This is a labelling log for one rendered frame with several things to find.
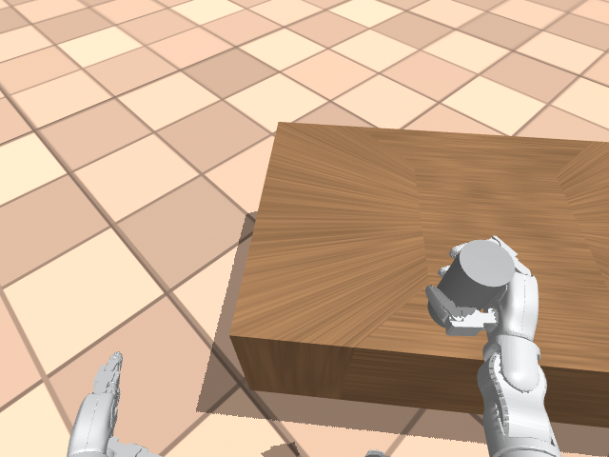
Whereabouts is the can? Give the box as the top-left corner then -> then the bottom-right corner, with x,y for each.
428,240 -> 515,328

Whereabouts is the left robot hand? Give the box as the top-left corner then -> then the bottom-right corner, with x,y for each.
67,351 -> 163,457

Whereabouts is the right robot arm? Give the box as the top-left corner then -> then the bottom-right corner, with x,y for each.
477,334 -> 561,457

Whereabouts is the right robot hand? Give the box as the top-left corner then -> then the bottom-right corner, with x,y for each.
425,235 -> 539,342

